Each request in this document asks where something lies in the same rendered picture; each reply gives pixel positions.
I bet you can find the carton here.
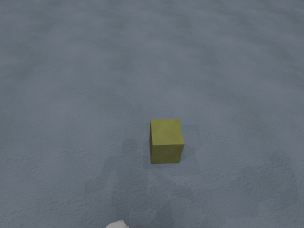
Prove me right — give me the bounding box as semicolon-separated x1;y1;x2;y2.
149;119;185;164

